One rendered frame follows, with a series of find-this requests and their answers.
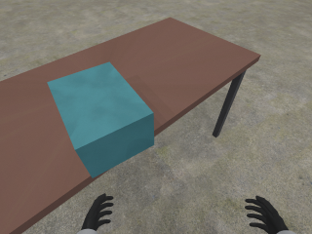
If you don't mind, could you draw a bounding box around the right robot hand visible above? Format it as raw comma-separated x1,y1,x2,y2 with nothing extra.
245,195,289,234

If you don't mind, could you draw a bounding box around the table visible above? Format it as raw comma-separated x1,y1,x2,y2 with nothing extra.
0,17,261,234

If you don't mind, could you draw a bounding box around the left robot hand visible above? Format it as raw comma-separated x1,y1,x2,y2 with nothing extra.
81,193,114,231

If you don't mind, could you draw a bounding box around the carton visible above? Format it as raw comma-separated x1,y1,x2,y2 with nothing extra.
47,62,155,178

